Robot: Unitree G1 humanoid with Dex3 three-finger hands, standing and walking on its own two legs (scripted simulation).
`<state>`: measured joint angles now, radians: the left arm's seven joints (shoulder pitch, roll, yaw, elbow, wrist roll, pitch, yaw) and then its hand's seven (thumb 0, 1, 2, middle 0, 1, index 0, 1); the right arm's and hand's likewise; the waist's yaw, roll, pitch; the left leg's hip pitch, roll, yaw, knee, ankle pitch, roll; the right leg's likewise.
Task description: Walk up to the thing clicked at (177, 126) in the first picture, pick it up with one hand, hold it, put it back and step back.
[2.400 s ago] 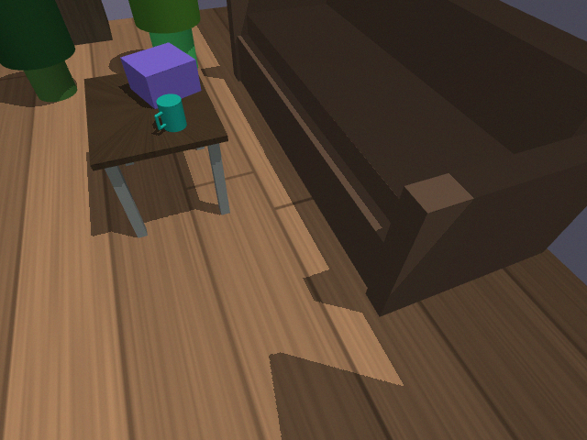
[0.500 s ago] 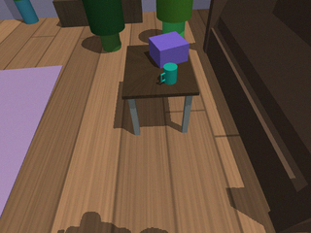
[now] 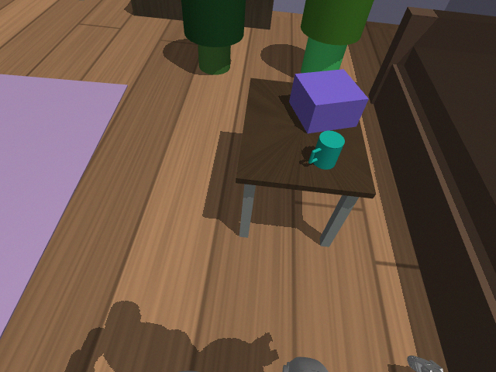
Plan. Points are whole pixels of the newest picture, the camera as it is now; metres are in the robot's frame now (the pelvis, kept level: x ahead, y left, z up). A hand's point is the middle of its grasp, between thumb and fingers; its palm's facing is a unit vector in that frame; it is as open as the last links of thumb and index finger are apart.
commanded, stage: walk up
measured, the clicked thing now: (323, 151) +0.83 -0.26 -0.26
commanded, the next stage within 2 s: stand in 1.78 s
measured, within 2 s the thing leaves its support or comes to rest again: neither
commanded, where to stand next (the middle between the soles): +0.24 +0.02 m, yaw -3 degrees
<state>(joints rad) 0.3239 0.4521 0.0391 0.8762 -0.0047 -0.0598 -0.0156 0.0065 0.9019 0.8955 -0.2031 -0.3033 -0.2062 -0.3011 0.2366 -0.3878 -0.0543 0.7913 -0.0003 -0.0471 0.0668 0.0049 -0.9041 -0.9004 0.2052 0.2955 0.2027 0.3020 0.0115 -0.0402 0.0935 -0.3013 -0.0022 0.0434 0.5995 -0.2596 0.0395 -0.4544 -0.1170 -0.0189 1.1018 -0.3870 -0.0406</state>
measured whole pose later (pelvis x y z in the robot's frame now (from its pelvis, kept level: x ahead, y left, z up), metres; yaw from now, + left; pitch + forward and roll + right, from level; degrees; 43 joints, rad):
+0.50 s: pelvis +0.14 +0.01 +0.00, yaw +0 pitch -3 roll +0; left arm 0.29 0.41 0.02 0.82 0.02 -0.06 -0.01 0.00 0.90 0.90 -0.21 -0.30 -0.21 -0.30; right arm 0.28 -0.42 -0.05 0.85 -0.02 -0.01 0.04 0.01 -0.91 -0.90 0.20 0.30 0.20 0.30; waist 0.02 0.04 0.10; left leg -0.42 0.05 0.01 0.81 -0.38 0.00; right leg -0.31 -0.06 -0.06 0.62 -0.25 -0.01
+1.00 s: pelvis +0.17 +0.03 +0.00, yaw -3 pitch -2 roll +0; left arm 0.16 0.39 0.00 1.05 0.00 0.01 -0.02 0.00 0.90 0.90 -0.20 -0.30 -0.21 -0.30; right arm 0.06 -0.36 0.00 1.02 0.00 -0.03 0.00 0.01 -0.90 -0.90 0.21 0.30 0.20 0.30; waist 0.02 -0.01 0.08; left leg -0.30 0.06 0.06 0.58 -0.24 -0.01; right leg -0.23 -0.03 0.00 0.58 -0.31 0.02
